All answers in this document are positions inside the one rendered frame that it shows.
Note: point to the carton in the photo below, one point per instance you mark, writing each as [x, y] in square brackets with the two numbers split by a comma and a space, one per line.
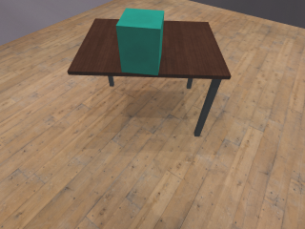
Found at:
[139, 36]

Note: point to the table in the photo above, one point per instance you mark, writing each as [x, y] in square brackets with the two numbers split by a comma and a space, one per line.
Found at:
[189, 50]

